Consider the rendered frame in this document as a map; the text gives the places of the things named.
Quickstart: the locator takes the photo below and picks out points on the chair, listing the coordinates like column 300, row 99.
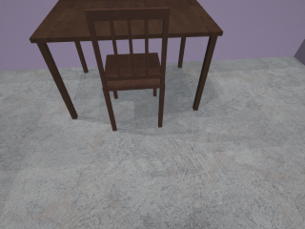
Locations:
column 131, row 71

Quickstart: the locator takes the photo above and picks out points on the table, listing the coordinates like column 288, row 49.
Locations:
column 67, row 22

